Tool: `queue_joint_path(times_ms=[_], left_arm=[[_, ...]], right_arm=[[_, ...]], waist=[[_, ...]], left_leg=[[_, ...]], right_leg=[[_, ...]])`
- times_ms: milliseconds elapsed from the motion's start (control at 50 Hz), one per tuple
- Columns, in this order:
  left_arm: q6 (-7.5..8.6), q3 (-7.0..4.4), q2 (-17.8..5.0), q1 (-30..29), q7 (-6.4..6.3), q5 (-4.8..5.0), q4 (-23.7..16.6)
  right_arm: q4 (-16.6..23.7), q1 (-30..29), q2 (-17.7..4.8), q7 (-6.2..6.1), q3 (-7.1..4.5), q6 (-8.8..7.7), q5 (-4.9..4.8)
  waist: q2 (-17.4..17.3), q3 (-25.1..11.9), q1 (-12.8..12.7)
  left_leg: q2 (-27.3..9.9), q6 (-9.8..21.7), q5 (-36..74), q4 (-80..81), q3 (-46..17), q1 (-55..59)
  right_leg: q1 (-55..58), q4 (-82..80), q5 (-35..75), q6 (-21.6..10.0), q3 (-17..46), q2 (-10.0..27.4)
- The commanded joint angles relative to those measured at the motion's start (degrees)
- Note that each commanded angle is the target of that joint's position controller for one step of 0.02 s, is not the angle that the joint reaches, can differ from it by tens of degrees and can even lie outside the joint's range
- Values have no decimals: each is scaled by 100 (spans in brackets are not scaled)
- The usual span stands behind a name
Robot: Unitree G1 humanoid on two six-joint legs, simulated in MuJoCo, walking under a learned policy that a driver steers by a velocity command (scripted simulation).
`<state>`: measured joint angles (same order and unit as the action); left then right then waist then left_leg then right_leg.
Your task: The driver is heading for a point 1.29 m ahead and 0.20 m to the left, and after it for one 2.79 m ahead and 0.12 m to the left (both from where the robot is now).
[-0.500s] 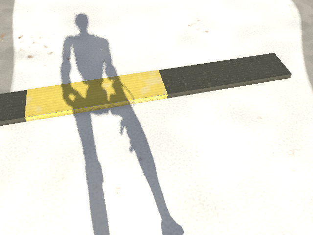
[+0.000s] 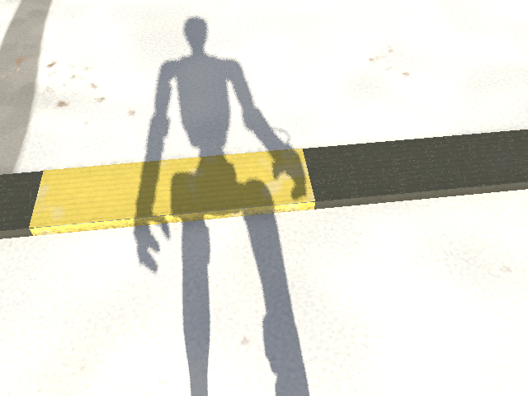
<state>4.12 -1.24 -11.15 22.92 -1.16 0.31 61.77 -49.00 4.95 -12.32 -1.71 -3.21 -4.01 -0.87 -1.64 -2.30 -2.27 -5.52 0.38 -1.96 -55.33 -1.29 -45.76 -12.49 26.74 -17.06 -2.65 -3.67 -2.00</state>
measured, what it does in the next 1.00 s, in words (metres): walks ahead: left foot, then right foot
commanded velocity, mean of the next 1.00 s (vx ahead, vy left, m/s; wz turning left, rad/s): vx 0.50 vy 0.00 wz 0.00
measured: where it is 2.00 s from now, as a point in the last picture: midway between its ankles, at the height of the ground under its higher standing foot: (286, 207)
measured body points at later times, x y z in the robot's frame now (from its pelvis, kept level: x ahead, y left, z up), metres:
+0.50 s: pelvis +0.27 +0.06 +0.01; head +0.30 +0.07 +0.46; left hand +0.45 +0.31 -0.10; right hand +0.25 -0.20 -0.13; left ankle +0.23 +0.14 -0.74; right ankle +0.45 -0.13 -0.66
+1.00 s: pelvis +0.55 -0.02 +0.01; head +0.57 -0.02 +0.46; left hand +0.57 +0.25 -0.12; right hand +0.70 -0.28 -0.11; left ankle +0.66 +0.17 -0.66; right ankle +0.54 -0.09 -0.74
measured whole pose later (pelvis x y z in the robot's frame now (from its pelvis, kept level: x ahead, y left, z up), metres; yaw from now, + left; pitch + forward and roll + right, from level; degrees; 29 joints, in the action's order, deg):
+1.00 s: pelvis +0.55 -0.02 +0.01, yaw +0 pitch +2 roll +0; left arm 5.3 -3.7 -12.5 17.5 0.7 0.0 57.1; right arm -53.3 6.0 -14.6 -1.1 -5.2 -4.6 -0.6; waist -1.8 0.0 -2.4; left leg -7.8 2.0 -6.7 -54.5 -2.1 -39.9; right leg -8.3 14.6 -8.4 -4.7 -3.0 -3.9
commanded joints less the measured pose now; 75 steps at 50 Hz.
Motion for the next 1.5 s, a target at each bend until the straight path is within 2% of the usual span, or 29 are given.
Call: queue_joint_path(times_ms=[20, 100, 160, 180, 200, 220, 240, 280, 320, 360, 500, 660, 720, 740, 760, 780, 800, 840, 900, 1060, 1180, 1240, 1280, 1300, 1320, 1340, 1360, 1400, 1500], left_arm=[[138, -279, -1109, -471, -134, 146, -480], [75, -353, -957, 123, -72, 200, -236], [15, -361, -975, 41, -11, 145, -224], [49, -316, -861, -143, 9, 75, -365], [223, -109, -226, 274, 87, 61, -493], [393, -191, -540, 111, 166, 119, -436], [437, -308, -862, -453, 156, 231, -592], [318, -375, -844, -1028, 16, 84, -789], [143, -405, -620, -799, -55, 53, -764], [76, -409, -476, -868, -65, 34, -780], [89, -341, -372, -2411, 60, 40, -1311], [197, -279, -570, -3270, 330, 126, -1699], [230, -571, -1147, -1194, 270, 64, -1121], [213, -715, -1739, -114, 222, -66, -947], [160, -633, -1588, 185, 228, -2, -846], [149, -505, -1195, -235, 220, 21, -943], [154, -434, -944, -827, 202, 37, -1105], [220, -338, -659, -1451, 254, -34, -1164], [248, -342, -694, -1245, 266, -35, -987], [198, -361, -956, -440, 91, 26, -676], [89, -402, -1045, 141, 64, 53, -376], [17, -459, -1192, -22, 26, 66, -374], [-12, -417, -1098, -300, 24, 78, -474], [20, -332, -916, -305, 30, -46, -644], [166, -140, -200, 392, 112, 28, -602], [277, -275, -787, -40, 142, 158, -573], [331, -338, -1006, -564, 151, 242, -746], [269, -399, -933, -929, 58, 133, -810], [3, -414, -608, -989, 11, 59, -902]], right_arm=[[312, -238, -5, 163, 60, 4, -31], [581, -1068, -172, 266, 44, -52, -59], [275, -34, -543, 266, -177, -95, 18], [-59, 1279, -996, 218, -344, -102, 52], [-295, 2137, -1578, 235, -465, -75, 50], [-322, 2427, -1219, 238, -358, -65, 25], [-230, 1804, -981, 210, -284, -67, 34], [14, 664, -643, 246, -178, -81, 90], [-77, 523, -348, 308, -108, -130, 121], [-241, 816, -486, 283, -150, -184, 94], [-591, 1539, -720, 79, -167, -153, 3], [-975, 2052, -898, 75, -265, -50, -35], [-848, 1655, -814, 90, -227, -27, -26], [-694, 1998, -360, 128, -82, -107, 27], [-753, 2189, -147, 197, 28, -266, -29], [-697, 1755, -665, 214, -127, -366, -158], [-544, 1225, -818, 185, -157, -398, -208], [-507, 931, -733, 63, -237, -283, -39], [-515, 1119, -375, 36, -227, -104, -22], [-23, -509, -329, 150, -166, -78, 27], [302, -1418, -372, 312, -58, -119, -50], [282, -1070, -605, 364, -125, -184, -45], [-227, 589, -1063, 319, -365, -196, 9], [-447, 1728, -1555, 248, -486, -176, 80], [-511, 1833, -1654, 291, -454, -153, 89], [-460, 1681, -1158, 290, -322, -141, 37], [-343, 1142, -917, 273, -251, -150, 16], [-212, 440, -644, 310, -152, -182, 103], [-428, 795, -766, 254, -142, -211, 129]], waist=[[563, 326, 285], [366, 681, -30], [393, -40, 540], [110, -837, 1037], [-1331, -1780, 970], [-1221, -2089, 1098], [-901, -1200, 987], [-67, -375, 506], [-227, -254, 146], [-202, -134, 96], [-201, 225, 409], [-390, 617, 576], [-364, -595, -418], [705, -1655, -511], [1690, -2368, -430], [1269, -1688, -418], [942, -998, -298], [428, -290, 118], [546, -91, 356], [510, 404, 19], [526, 704, -249], [706, 448, 85], [655, -526, 875], [-151, -1430, 1166], [-1539, -2066, 713], [-926, -1681, 888], [-681, -899, 799], [-42, -152, 421], [-188, 216, 138]], left_leg=[[130, -6, 695, 1317, 18, 1275], [214, 333, -2, 2136, 119, 790], [612, 682, -344, 2541, 494, 2673], [-58, 1050, 233, 2342, -357, 4565], [-1493, 1955, -631, 3004, -2932, 6816], [-1671, 2025, -1296, 3598, -4128, 7162], [-1523, 1749, -1314, 3675, -3352, 6559], [-1078, 1421, -341, 4017, -2087, 4552], [-818, 1291, -71, 4304, -1501, 3673], [-731, 1303, 273, 4519, -1141, 3496], [-517, 1042, 506, 4682, -450, 3739], [-952, 939, 1061, 4069, -488, 4947], [-455, 615, 2840, 1876, -33, 4052], [231, 224, 743, -432, 348, 1865], [854, 131, -2908, -1842, -245, 698], [488, 263, -2773, -2358, -630, 62], [181, 335, -2253, -2243, -434, -15], [-218, 316, -1546, -1450, -304, 596], [-348, 287, -1227, -910, -245, 922], [-99, 109, 888, 1595, 40, 717], [89, 223, 368, 2393, 132, 491], [373, 442, -264, 2672, 339, 1400], [527, 754, 1, 2751, 418, 3824], [-753, 1161, 314, 2611, -1079, 5717], [-1848, 2013, -539, 3361, -3670, 7208], [-1602, 1769, -1230, 3651, -3641, 6874], [-1418, 1542, -1110, 3796, -2782, 6062], [-1022, 1363, -430, 4202, -1784, 4417], [-782, 1392, 118, 4761, -980, 3586]], right_leg=[[-778, -1391, 1889, -951, 1064, 1547], [496, -1124, 1753, -841, 1238, 1798], [585, 302, 3520, -543, 712, 1314], [-496, 1982, 3143, -284, 331, 935], [-2784, 4385, 148, 127, 124, 41], [-3610, 5083, -1430, 41, 1037, 35], [-4202, 5327, -1065, -28, 934, 331], [-3543, 4557, -34, -35, 729, 800], [-2791, 3997, 237, -66, 758, 963], [-2763, 3525, 577, -81, 692, 971], [-2742, 1192, 2446, 91, 515, 715], [-2477, 124, 1432, -178, 292, 479], [749, 176, 1601, -640, 267, 348], [3307, 234, 1609, -1390, 2336, 1863], [4027, -708, 903, -1906, 4466, 2602], [3514, -843, 493, -1597, 3965, 2363], [2619, -976, 715, -1350, 3077, 2123], [1028, -1356, 1602, -1104, 2065, 1671], [398, -1712, 1904, -1126, 1617, 1524], [463, -1984, 2155, -825, 799, 1205], [1581, -1595, 2237, -838, 872, 1607], [1769, -955, 3786, -694, 808, 1669], [1083, 812, 4836, -428, 447, 1217], [-343, 2782, 2688, -193, 163, 791], [-2405, 4428, -1488, 72, 560, -157], [-3009, 5040, -1546, -27, 1134, 157], [-3308, 5054, -1023, -92, 954, 437], [-2801, 4474, -175, -56, 742, 884], [-2718, 3588, 572, 124, 666, 1125]])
